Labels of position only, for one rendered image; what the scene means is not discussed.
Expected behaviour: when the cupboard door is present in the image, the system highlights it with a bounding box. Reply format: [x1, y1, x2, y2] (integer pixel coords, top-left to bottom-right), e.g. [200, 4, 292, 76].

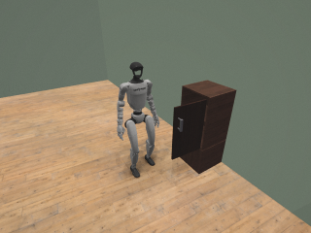
[171, 99, 207, 160]

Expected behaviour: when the robot right upper arm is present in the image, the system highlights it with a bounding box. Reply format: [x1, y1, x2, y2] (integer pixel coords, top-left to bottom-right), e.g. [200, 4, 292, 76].
[118, 83, 129, 107]

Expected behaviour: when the handle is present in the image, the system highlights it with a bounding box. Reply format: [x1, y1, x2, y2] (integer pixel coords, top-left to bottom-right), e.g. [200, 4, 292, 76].
[177, 117, 184, 132]

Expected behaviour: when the right robot forearm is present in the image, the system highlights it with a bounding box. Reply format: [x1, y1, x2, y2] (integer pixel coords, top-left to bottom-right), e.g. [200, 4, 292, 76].
[117, 101, 123, 125]

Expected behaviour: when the robot left upper arm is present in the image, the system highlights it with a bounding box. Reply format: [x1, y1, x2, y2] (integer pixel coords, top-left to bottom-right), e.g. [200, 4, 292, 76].
[144, 80, 153, 101]

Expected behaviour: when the robot head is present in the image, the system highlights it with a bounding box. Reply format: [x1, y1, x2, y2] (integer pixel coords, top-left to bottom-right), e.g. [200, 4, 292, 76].
[129, 61, 144, 83]

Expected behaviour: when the left robot hand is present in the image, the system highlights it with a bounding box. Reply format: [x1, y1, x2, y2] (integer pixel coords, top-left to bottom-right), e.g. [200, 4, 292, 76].
[153, 115, 160, 128]

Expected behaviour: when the robot right thigh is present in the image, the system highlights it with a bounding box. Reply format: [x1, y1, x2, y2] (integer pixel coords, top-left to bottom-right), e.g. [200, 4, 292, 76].
[124, 117, 140, 155]

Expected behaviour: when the right robot hand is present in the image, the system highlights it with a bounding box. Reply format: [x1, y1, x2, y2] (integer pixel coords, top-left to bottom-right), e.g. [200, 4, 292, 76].
[117, 125, 125, 140]

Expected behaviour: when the left robot forearm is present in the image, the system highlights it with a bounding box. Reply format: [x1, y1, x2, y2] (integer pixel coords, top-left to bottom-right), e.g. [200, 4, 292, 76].
[148, 99, 157, 116]

